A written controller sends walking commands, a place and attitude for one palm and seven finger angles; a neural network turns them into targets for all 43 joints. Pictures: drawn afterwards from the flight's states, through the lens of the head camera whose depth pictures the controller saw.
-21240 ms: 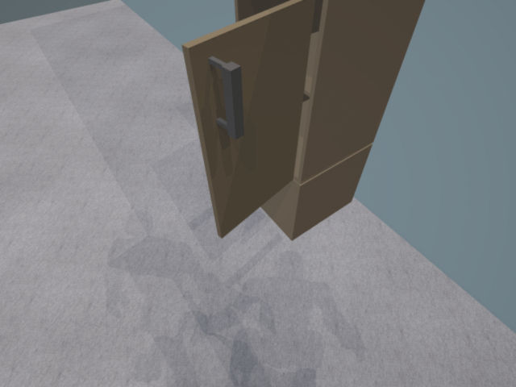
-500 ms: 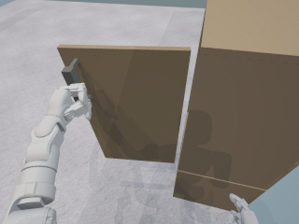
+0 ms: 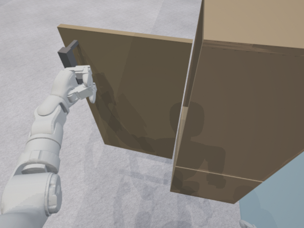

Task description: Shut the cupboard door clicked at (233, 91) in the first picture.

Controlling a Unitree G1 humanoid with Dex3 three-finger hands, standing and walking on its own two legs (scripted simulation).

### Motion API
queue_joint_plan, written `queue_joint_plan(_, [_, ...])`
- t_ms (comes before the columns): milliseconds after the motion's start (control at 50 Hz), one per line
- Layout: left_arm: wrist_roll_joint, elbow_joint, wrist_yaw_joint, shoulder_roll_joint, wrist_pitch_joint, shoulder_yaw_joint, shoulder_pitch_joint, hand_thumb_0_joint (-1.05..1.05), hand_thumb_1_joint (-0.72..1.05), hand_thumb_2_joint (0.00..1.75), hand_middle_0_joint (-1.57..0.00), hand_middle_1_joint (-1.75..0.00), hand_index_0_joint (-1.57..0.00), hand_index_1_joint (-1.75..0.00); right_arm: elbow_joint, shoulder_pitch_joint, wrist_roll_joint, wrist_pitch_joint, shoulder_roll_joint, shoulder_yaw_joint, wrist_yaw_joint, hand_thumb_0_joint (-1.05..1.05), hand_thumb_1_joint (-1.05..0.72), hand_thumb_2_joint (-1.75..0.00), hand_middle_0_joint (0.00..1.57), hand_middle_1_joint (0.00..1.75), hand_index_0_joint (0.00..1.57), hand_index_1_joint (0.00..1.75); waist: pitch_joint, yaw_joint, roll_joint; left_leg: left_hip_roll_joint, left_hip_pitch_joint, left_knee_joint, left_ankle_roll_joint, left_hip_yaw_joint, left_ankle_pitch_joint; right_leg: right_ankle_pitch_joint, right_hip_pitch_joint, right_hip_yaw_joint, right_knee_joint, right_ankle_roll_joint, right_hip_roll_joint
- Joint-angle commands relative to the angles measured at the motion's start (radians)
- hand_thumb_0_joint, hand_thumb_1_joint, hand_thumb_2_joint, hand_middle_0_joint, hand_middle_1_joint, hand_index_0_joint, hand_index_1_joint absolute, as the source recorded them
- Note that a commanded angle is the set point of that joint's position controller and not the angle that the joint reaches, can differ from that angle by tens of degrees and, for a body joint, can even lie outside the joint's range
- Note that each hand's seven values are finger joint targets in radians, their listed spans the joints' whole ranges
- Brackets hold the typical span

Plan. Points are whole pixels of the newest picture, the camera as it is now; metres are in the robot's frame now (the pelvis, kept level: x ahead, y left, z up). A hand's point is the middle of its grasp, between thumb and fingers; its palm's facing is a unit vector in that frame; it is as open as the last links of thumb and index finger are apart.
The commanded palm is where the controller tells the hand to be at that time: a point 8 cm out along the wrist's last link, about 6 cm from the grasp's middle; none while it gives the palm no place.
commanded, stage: push the door shut along its arc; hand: left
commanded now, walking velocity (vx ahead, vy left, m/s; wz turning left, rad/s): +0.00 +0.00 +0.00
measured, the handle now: (78, 69) +0.51 +0.21 +0.15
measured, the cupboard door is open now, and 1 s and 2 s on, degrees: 87 75 63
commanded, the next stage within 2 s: pull the fist back off the door in 1.10 s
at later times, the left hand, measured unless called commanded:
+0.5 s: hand (110, 73) +0.48 +0.11 +0.15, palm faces -0.34 -0.94 +0.00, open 3.1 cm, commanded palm +0.48 +0.17 +0.16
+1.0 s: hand (118, 67) +0.51 +0.09 +0.16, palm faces -0.41 -0.91 -0.01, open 3.4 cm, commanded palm +0.53 +0.13 +0.16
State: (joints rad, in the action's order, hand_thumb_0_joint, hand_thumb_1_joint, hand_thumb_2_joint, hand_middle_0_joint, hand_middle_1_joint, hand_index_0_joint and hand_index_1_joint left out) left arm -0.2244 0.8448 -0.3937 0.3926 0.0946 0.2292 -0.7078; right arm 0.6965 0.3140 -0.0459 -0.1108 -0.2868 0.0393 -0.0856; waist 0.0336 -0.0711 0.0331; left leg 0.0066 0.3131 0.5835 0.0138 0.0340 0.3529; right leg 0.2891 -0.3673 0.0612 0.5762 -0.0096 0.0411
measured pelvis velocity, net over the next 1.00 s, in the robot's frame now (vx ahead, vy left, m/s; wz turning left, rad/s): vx -0.01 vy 0.00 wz -0.01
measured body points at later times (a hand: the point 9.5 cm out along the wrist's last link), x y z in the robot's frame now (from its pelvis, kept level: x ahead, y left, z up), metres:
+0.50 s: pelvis +0.00 +0.00 -0.01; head +0.06 +0.00 +0.44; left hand +0.50 +0.16 +0.16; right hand +0.03 -0.27 -0.12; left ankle -0.04 +0.11 -0.73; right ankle +0.00 -0.13 -0.73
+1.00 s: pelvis -0.01 +0.00 -0.01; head +0.09 +0.00 +0.43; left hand +0.53 +0.14 +0.16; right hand -0.01 -0.29 -0.13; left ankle -0.04 +0.11 -0.73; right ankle +0.00 -0.13 -0.73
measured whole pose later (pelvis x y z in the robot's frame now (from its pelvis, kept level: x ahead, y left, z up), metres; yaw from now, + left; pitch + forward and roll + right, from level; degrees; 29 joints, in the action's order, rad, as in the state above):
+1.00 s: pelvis -0.01 +0.00 -0.01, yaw +0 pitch +14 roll -1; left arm -0.17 1.26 -0.50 0.50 0.14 0.18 -1.19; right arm 0.76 0.37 0.01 -0.09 -0.30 0.01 -0.07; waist 0.05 -0.18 0.02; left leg 0.02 0.58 0.72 0.01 0.03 0.39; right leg 0.31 -0.62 0.06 0.68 0.00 0.03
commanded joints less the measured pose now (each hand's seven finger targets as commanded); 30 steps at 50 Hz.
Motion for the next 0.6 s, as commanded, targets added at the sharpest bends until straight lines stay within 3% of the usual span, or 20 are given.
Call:
queue_joint_plan(0, [-0.001, -0.220, -0.016, 0.192, 0.092, 0.013, -0.529, 0.00, 0.90, 0.90, -1.30, -1.50, -1.30, -1.50, -0.118, 0.008, -0.002, -0.038, -0.139, -0.060, -0.003, 0.00, -0.90, -0.90, 0.20, 0.30, 0.20, 0.30, 0.336, -0.026, 0.023, -0.003, -0.146, -0.050, 0.011, -0.044, -0.389, -0.352, 0.100, -0.014, -0.021, 0.042, -0.028])
queue_joint_plan(60, [0.000, -0.148, -0.022, 0.209, 0.093, 0.020, -0.583, 0.00, 0.90, 0.90, -1.30, -1.50, -1.30, -1.50, -0.100, 0.031, 0.002, -0.031, -0.146, -0.061, -0.004, 0.00, -0.90, -0.90, 0.20, 0.30, 0.20, 0.30, 0.282, -0.045, -0.020, 0.001, -0.112, -0.049, 0.014, -0.046, -0.350, -0.324, 0.065, -0.013, -0.028, 0.037, -0.033])
queue_joint_plan(120, [-0.006, -0.124, -0.031, 0.220, 0.102, 0.037, -0.624, 0.00, 0.90, 0.90, -1.30, -1.50, -1.30, -1.50, -0.095, 0.043, 0.005, -0.032, -0.151, -0.063, -0.004, 0.00, -0.90, -0.90, 0.20, 0.30, 0.20, 0.30, 0.321, -0.046, 0.002, 0.001, -0.122, -0.044, 0.008, -0.051, -0.364, -0.327, 0.059, -0.011, -0.016, 0.041, -0.033])
queue_joint_plan(140, [-0.002, -0.099, -0.029, 0.249, 0.103, 0.058, -0.622, 0.00, 0.90, 0.90, -1.30, -1.50, -1.30, -1.50, -0.090, 0.053, 0.008, -0.026, -0.155, -0.064, -0.006, 0.00, -0.90, -0.90, 0.20, 0.30, 0.20, 0.30, 0.323, -0.044, -0.020, 0.002, -0.117, -0.039, 0.012, -0.053, -0.370, -0.329, 0.064, -0.012, -0.015, 0.039, -0.034])
queue_joint_plan(180, [0.006, -0.094, -0.039, 0.193, 0.111, 0.003, -0.675, 0.00, 0.90, 0.90, -1.30, -1.50, -1.30, -1.50, -0.088, 0.059, 0.007, -0.030, -0.148, -0.066, -0.003, 0.00, -0.90, -0.90, 0.20, 0.30, 0.20, 0.30, 0.330, -0.062, 0.009, 0.001, -0.130, -0.032, 0.012, -0.050, -0.378, -0.332, 0.034, -0.012, -0.010, 0.038, -0.035])
queue_joint_plan(220, [0.014, -0.093, -0.046, 0.195, 0.123, -0.004, -0.708, 0.00, 0.90, 0.90, -1.30, -1.50, -1.30, -1.50, -0.078, 0.076, 0.012, -0.032, -0.152, -0.070, 0.000, 0.00, -0.90, -0.90, 0.20, 0.30, 0.20, 0.30, 0.359, -0.069, 0.041, 0.004, -0.159, -0.022, 0.006, -0.059, -0.400, -0.328, 0.005, -0.010, -0.003, 0.039, -0.036])
queue_joint_plan(280, [0.009, -0.042, -0.055, 0.182, 0.122, -0.010, -0.735, 0.00, 0.90, 0.90, -1.30, -1.50, -1.30, -1.50, -0.068, 0.090, 0.017, -0.030, -0.156, -0.070, 0.001, 0.00, -0.90, -0.90, 0.20, 0.30, 0.20, 0.30, 0.356, -0.078, 0.007, 0.004, -0.146, -0.014, 0.007, -0.064, -0.400, -0.322, -0.012, -0.008, 0.002, 0.037, -0.040])
queue_joint_plan(320, [0.007, 0.027, -0.058, 0.227, 0.116, 0.031, -0.754, 0.00, 0.90, 0.90, -1.30, -1.50, -1.30, -1.50, -0.056, 0.103, 0.019, -0.026, -0.165, -0.070, 0.000, 0.00, -0.90, -0.90, 0.20, 0.30, 0.20, 0.30, 0.325, -0.084, -0.038, 0.000, -0.084, -0.015, 0.011, -0.057, -0.346, -0.309, -0.009, -0.008, 0.003, 0.037, -0.040])
queue_joint_plan(340, [0.011, 0.063, -0.056, 0.276, 0.114, 0.074, -0.737, 0.00, 0.90, 0.90, -1.30, -1.50, -1.30, -1.50, -0.053, 0.115, 0.024, -0.018, -0.171, -0.071, -0.003, 0.00, -0.90, -0.90, 0.20, 0.30, 0.20, 0.30, 0.337, -0.075, -0.067, 0.000, -0.063, -0.014, 0.015, -0.055, -0.347, -0.318, 0.015, -0.010, 0.006, 0.036, -0.040])
queue_joint_plan(420, [0.035, 0.054, -0.067, 0.303, 0.132, 0.083, -0.754, 0.00, 0.90, 0.90, -1.30, -1.50, -1.30, -1.50, -0.067, 0.125, 0.026, -0.016, -0.168, -0.074, 0.003, 0.00, -0.90, -0.90, 0.20, 0.30, 0.20, 0.30, 0.399, -0.068, 0.006, -0.005, -0.070, 0.010, 0.014, -0.044, -0.400, -0.377, 0.020, -0.022, 0.026, 0.037, -0.037])
queue_joint_plan(440, [0.037, 0.058, -0.067, 0.326, 0.139, 0.097, -0.755, 0.00, 0.90, 0.90, -1.30, -1.50, -1.30, -1.50, -0.064, 0.137, 0.030, -0.009, -0.170, -0.076, 0.002, 0.00, -0.90, -0.90, 0.20, 0.30, 0.20, 0.30, 0.419, -0.069, -0.005, -0.003, -0.072, 0.016, 0.016, -0.046, -0.423, -0.398, 0.036, -0.020, 0.031, 0.036, -0.036])
queue_joint_plan(520, [0.044, 0.072, -0.090, 0.290, 0.141, 0.061, -0.787, 0.00, 0.90, 0.90, -1.30, -1.50, -1.30, -1.50, -0.070, 0.145, 0.028, -0.003, -0.169, -0.082, 0.006, 0.00, -0.90, -0.90, 0.20, 0.30, 0.20, 0.30, 0.411, -0.083, 0.016, -0.002, -0.066, 0.026, 0.014, -0.041, -0.418, -0.397, 0.000, -0.023, 0.031, 0.034, -0.042])
queue_joint_plan(560, [0.040, 0.100, -0.098, 0.314, 0.131, 0.076, -0.802, 0.00, 0.90, 0.90, -1.30, -1.50, -1.30, -1.50, -0.064, 0.156, 0.030, 0.006, -0.178, -0.083, 0.002, 0.00, -0.90, -0.90, 0.20, 0.30, 0.20, 0.30, 0.395, -0.096, -0.033, -0.002, -0.036, 0.029, 0.019, -0.037, -0.396, -0.401, 0.006, -0.024, 0.024, 0.029, -0.046])
queue_joint_plan(580, [0.040, 0.100, -0.104, 0.307, 0.129, 0.067, -0.816, 0.00, 0.90, 0.90, -1.30, -1.50, -1.30, -1.50, -0.063, 0.161, 0.029, 0.008, -0.176, -0.085, 0.002, 0.00, -0.90, -0.90, 0.20, 0.30, 0.20, 0.30, 0.406, -0.100, -0.022, -0.005, -0.035, 0.029, 0.020, -0.035, -0.388, -0.401, 0.007, -0.025, 0.025, 0.030, -0.047])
